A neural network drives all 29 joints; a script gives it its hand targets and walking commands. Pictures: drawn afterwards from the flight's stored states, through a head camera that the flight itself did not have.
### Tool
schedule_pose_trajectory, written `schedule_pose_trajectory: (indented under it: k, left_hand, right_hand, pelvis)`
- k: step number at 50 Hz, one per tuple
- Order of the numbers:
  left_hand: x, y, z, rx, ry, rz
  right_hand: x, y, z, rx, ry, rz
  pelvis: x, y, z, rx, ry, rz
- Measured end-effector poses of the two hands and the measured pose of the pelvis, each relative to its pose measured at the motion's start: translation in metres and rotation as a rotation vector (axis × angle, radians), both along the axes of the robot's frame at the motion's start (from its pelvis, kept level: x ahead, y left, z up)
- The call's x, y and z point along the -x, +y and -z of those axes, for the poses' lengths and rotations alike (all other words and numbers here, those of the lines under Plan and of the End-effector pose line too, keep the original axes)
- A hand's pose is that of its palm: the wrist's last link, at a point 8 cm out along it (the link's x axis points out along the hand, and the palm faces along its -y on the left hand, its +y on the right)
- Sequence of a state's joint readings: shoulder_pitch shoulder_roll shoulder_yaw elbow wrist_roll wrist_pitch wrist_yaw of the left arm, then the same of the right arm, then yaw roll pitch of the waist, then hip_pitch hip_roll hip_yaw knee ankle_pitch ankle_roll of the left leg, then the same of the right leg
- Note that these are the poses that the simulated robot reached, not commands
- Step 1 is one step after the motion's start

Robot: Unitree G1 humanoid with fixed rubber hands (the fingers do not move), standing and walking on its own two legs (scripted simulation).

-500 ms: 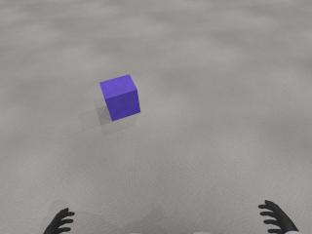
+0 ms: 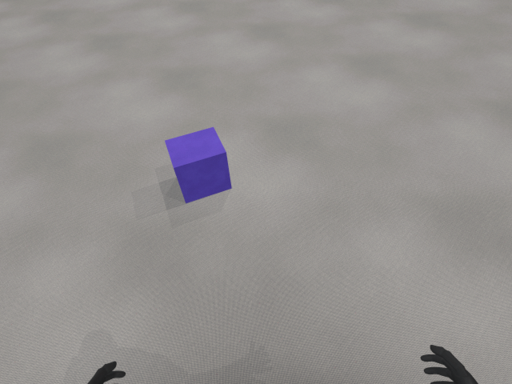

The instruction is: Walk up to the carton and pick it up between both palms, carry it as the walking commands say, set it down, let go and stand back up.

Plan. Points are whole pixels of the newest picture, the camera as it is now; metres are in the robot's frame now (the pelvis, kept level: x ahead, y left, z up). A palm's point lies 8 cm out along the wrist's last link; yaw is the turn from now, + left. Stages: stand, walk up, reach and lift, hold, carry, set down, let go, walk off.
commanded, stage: stand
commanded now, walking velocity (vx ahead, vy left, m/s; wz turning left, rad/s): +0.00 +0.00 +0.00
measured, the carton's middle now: (199, 165) +1.17 +0.32 -0.64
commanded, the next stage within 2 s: walk up in 1.86 s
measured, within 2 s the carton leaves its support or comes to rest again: neither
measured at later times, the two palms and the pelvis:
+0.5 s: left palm out of the picture +0.09 +0.30 -0.09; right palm out of the picture +0.10 -0.30 -0.10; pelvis +0.00 +0.00 +0.01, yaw +1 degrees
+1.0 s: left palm out of the picture +0.08 +0.30 -0.09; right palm out of the picture +0.09 -0.31 -0.10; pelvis +0.00 -0.01 +0.01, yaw +1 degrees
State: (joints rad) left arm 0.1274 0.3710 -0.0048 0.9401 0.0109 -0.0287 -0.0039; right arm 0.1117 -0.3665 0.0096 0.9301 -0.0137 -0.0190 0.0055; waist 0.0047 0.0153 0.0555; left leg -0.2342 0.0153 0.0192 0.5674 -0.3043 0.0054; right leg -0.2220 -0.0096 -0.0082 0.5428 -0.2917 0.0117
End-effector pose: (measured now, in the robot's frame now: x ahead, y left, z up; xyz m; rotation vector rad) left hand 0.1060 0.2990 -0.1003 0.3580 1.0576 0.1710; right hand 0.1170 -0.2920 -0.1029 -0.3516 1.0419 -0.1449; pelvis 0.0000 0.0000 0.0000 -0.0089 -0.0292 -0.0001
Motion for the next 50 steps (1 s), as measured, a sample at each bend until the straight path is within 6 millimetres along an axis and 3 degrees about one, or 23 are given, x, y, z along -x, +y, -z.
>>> schedule_pose_trajectory:
  k: [35,50]
  left_hand:
    - [0.026,0.004,-0.006,-0.014,0.093,-0.048]
    - [0.024,0.002,-0.007,-0.018,0.102,-0.049]
  right_hand:
    - [0.026,-0.016,-0.004,0.013,0.108,0.047]
    - [0.027,-0.018,-0.002,0.010,0.122,0.055]
  pelvis:
    - [0.004,-0.005,-0.014,-0.002,-0.014,-0.011]
    - [0.001,-0.008,-0.014,-0.003,-0.009,-0.010]
